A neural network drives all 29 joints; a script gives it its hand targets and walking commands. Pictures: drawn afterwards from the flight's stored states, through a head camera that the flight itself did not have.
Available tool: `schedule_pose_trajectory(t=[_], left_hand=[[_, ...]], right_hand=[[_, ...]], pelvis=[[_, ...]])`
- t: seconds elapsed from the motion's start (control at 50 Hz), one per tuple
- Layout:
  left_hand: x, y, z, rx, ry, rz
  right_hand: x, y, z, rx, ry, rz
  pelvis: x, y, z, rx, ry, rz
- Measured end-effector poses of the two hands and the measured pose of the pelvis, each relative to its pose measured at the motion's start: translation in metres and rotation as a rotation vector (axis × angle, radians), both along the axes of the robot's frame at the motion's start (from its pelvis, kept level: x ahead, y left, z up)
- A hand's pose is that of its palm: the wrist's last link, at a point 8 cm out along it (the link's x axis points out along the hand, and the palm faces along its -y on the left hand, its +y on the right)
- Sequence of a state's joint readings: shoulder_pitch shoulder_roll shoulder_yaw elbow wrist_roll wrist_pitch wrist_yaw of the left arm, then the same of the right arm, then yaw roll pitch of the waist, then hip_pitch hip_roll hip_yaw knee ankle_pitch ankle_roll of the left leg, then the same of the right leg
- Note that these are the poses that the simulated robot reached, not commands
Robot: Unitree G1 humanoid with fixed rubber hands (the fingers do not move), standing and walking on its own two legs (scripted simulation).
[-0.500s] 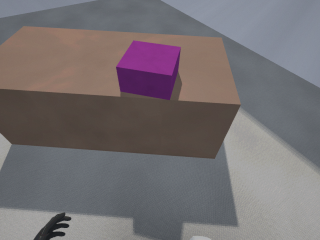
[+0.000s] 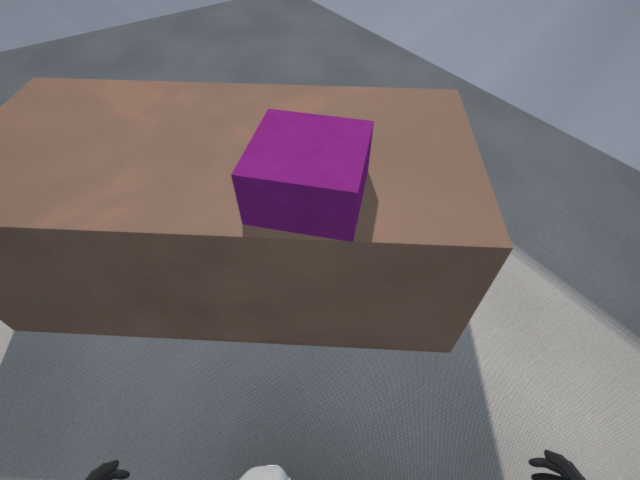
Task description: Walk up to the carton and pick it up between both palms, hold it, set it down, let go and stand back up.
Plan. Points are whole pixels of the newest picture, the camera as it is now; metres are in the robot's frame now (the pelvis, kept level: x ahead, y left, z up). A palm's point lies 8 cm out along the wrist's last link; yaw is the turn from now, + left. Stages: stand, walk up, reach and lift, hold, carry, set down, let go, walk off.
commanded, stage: walk up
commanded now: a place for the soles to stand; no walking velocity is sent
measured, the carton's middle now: (308, 172) +0.78 +0.07 -0.12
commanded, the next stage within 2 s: none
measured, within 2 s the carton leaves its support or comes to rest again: neither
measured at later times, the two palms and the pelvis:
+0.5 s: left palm (83, 451) +0.16 +0.32 -0.07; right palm (528, 378) +0.28 -0.28 -0.09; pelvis +0.14 +0.00 -0.01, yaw +0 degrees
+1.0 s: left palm (148, 312) +0.35 +0.30 -0.06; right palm (529, 337) +0.34 -0.30 -0.08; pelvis +0.22 -0.01 +0.00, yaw +0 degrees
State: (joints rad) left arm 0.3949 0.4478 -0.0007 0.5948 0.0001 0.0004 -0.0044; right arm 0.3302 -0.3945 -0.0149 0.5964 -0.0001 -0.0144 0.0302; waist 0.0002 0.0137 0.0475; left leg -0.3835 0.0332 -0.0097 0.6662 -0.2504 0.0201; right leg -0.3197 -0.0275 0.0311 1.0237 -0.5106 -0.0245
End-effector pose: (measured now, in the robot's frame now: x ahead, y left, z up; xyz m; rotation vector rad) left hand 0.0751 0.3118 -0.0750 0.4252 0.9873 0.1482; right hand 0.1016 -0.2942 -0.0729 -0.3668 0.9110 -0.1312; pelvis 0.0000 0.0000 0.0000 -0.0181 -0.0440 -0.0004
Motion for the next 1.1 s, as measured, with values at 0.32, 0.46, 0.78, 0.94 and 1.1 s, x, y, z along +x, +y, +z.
schedule_pose_trajectory(t=[0.32, 0.46, 0.78, 0.94, 1.1], left_hand=[[0.065, -0.024, 0.014, 0.051, 0.020, -0.010], [0.069, 0.003, 0.016, 0.080, 0.129, 0.030], [0.244, -0.009, 0.003, -0.007, -0.108, -0.042], [0.267, -0.011, 0.014, 0.014, -0.123, -0.033], [0.290, -0.013, 0.023, 0.014, -0.182, -0.051]], right_hand=[[0.066, -0.027, -0.015, 0.039, 0.055, -0.028], [0.157, 0.003, -0.016, 0.071, -0.048, 0.018], [0.171, -0.010, -0.005, -0.023, 0.088, -0.026], [0.218, -0.005, -0.011, 0.007, 0.032, -0.005], [0.261, -0.003, 0.004, 0.005, -0.083, 0.025]], pelvis=[[0.084, -0.028, 0.001, 0.032, 0.006, -0.014], [0.127, -0.006, -0.002, 0.027, 0.019, -0.005], [0.197, -0.004, -0.002, 0.029, -0.006, -0.004], [0.215, -0.005, -0.002, 0.025, 0.004, 0.006], [0.216, -0.007, -0.002, 0.027, 0.007, 0.006]])
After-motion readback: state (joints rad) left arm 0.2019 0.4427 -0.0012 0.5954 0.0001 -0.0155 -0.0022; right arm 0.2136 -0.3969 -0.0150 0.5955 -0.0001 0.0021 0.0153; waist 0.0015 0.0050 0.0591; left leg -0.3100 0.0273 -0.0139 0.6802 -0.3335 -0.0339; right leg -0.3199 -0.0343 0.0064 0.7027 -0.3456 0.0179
